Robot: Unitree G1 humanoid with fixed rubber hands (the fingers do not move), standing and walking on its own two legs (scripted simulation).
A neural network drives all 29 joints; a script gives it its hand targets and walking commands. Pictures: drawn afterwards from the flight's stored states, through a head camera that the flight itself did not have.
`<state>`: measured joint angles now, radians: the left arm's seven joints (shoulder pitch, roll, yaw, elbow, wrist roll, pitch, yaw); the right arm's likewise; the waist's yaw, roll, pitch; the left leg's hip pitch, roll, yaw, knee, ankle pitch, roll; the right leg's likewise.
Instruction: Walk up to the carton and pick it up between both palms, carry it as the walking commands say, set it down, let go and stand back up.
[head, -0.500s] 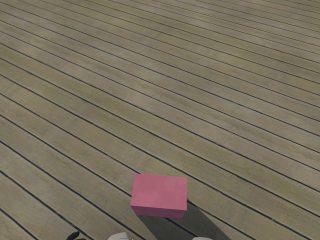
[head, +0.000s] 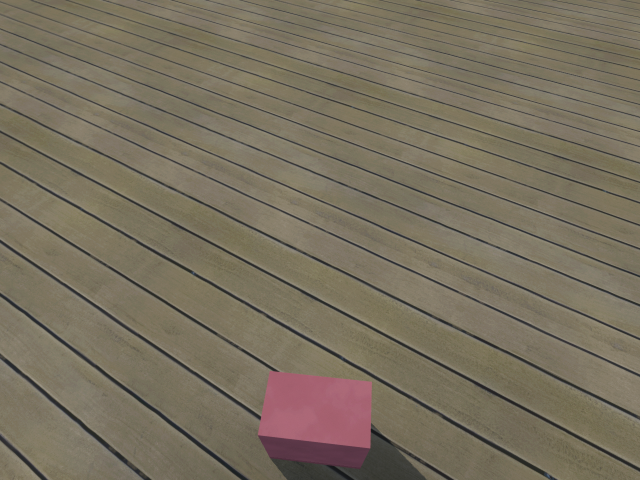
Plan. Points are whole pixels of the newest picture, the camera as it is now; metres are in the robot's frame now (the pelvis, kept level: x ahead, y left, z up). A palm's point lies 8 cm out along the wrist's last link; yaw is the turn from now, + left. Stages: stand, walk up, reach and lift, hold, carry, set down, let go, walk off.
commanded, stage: stand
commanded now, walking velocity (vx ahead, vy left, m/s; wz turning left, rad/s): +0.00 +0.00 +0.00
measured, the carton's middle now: (317, 422) +0.33 +0.03 -0.64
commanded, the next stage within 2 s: reach and lift in 0.12 s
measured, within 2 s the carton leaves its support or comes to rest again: neither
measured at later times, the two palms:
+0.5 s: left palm out of the picture +0.13 +0.22 -0.15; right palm out of the picture +0.13 -0.20 -0.15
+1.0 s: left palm (190, 421) +0.23 +0.23 -0.21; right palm (465, 439) +0.20 -0.21 -0.20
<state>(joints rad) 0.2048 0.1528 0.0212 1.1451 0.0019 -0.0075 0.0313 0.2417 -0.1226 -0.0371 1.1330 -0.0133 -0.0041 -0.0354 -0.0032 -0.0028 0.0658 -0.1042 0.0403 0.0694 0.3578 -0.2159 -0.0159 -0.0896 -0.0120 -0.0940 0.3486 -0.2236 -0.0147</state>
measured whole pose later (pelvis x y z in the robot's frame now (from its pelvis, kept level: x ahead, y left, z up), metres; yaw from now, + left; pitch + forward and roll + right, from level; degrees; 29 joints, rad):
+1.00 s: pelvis -0.08 +0.02 -0.10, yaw +0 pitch +21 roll -1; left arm -0.36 0.20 0.13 0.56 0.01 0.38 -0.04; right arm -0.31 -0.14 -0.19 0.54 0.04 0.35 0.01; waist -0.03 -0.01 0.02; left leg -1.09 0.01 0.00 1.13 -0.40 0.02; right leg -1.06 0.01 0.00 1.11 -0.41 0.02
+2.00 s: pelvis -0.11 +0.02 -0.23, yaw -1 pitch +47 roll -3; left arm -0.89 0.36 0.22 0.80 -0.06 0.10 -0.08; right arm -0.78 -0.19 -0.29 0.67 0.11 0.10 -0.04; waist -0.04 0.01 -0.11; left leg -1.93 -0.01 -0.03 1.54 -0.44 0.01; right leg -1.90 0.02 0.00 1.52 -0.45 0.03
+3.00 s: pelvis -0.15 +0.02 -0.41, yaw -3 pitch +30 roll -2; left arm -1.17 0.51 0.01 0.86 -0.31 0.02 0.04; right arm -1.09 -0.37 -0.07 0.77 0.32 0.03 -0.14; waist -0.01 -0.01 0.53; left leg -2.18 -0.01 -0.02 2.22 -0.55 0.01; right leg -2.15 0.07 0.00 2.19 -0.56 0.06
